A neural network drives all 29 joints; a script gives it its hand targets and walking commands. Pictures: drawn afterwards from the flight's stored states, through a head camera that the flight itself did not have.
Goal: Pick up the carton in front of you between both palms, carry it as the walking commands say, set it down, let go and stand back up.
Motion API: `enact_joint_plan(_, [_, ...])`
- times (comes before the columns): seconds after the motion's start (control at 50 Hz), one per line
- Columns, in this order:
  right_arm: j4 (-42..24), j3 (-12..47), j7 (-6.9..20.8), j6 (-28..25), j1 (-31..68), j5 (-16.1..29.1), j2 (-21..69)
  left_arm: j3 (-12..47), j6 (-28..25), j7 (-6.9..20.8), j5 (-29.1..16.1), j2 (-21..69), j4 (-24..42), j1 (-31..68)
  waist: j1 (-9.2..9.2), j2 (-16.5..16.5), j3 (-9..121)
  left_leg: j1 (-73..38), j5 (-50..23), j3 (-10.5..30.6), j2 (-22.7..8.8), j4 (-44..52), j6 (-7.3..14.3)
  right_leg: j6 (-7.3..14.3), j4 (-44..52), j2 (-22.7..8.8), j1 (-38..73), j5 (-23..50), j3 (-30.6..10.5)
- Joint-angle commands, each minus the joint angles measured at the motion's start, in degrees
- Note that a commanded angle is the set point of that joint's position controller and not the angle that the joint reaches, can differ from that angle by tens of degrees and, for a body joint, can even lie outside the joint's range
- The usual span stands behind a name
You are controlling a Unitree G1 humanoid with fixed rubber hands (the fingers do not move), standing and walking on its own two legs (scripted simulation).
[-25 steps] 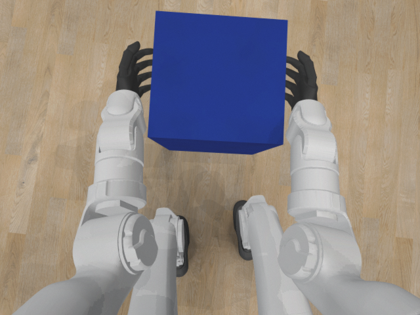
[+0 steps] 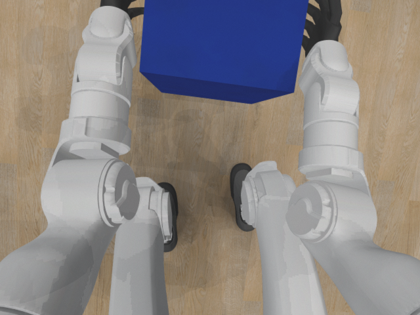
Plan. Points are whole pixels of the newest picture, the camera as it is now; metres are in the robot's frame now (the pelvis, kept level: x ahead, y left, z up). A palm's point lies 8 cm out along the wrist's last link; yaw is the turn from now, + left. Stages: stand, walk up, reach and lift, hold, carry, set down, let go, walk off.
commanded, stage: set down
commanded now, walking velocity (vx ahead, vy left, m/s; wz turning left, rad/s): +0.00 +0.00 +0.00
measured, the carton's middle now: (218, 35) +0.54 -0.06 -0.21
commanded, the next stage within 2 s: none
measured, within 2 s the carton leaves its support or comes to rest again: rests again in 0.92 s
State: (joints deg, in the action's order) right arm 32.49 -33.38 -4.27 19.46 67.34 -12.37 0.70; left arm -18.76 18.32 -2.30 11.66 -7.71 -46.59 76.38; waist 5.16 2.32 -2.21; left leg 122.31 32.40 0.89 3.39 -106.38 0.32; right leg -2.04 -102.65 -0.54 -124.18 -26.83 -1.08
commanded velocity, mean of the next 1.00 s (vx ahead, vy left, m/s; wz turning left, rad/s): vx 0.00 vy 0.00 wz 0.00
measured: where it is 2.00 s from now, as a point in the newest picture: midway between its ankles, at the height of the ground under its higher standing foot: (206, 218)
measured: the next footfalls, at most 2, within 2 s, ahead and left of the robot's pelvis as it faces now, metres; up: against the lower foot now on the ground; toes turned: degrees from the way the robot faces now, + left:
none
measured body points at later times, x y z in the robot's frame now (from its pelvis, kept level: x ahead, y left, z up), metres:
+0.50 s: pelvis +0.01 +0.00 -0.08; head +0.39 +0.00 +0.15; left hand +0.61 +0.07 -0.26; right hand +0.54 -0.22 -0.24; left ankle +0.08 +0.11 -0.43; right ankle +0.12 -0.14 -0.43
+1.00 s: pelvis +0.00 +0.00 -0.09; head +0.38 +0.01 +0.14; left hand +0.60 +0.07 -0.27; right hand +0.53 -0.23 -0.26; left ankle +0.08 +0.11 -0.43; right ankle +0.12 -0.14 -0.43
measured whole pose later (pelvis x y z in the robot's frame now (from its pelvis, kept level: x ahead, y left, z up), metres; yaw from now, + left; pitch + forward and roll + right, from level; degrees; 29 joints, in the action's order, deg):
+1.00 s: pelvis +0.00 +0.00 -0.09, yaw -1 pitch +38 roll -4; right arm 51.5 -31.9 -1.5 14.1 82.6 -4.8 -11.4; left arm -10.0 13.9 0.0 7.0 -16.3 -62.2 94.1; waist 7.0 -0.7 -22.1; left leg 128.3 37.5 2.3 5.0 -127.5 0.1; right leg -4.4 -122.4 1.7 -129.1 -31.9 -1.3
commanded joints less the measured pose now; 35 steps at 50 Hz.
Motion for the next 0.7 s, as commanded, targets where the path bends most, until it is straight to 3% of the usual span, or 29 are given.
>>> enact_joint_plan(0.0, [0.76, 30.14, 14.95, -2.04, 40.75, 9.19, 42.81, 23.45, -1.92, 12.49, -8.07, 50.34, -0.34, 31.12, 3.65, 4.17, 66.62, -32.15, -17.44, -1.92, 6.06, 7.35, -1.07, -0.72, 1.89, 7.24, 37.71, 19.25, 6.47])
enact_joint_plan(0.22, [1.42, 30.26, 13.61, -4.2, 48.89, 14.0, 35.33, 27.55, -3.63, 11.24, -13.17, 43.77, -2.82, 39.21, 5.87, 5.84, 63.41, -33.75, -19.28, -1.13, 4.82, -1.86, -0.69, -0.75, -6.46, 5.57, 35.09, 20.63, 7.18])
enact_joint_plan(0.44, [5.89, 29.48, 14.49, -4.54, 46.41, 18.23, 40.16, 29.31, -5.45, 11.38, -15.31, 43.03, -3.02, 40.68, 3.99, 7.96, 61.91, -36.41, -28.29, -0.66, 4.0, -8.28, -0.12, -0.96, -12.07, 6.12, 31.25, 26.51, 6.79])
enact_joint_plan(0.58, [6.8, 28.56, 13.93, -5.15, 47.2, 17.56, 40.3, 27.71, -6.27, 11.99, -15.34, 42.1, -4.88, 41.21, 4.32, 6.13, 55.81, -26.03, -22.02, -1.74, 4.46, -9.1, 0.29, -1.07, -13.2, 6.4, 33.51, 25.31, 6.05])
enact_joint_plan(0.68, [10.37, 25.36, 14.07, -5.19, 46.02, 15.34, 39.0, 24.76, -6.37, 12.47, -13.36, 39.34, -8.58, 40.54, 3.93, 6.66, 47.05, -21.03, -15.5, -1.9, 4.33, -8.77, 0.65, -0.98, -13.3, 6.44, 30.04, 19.27, 5.72])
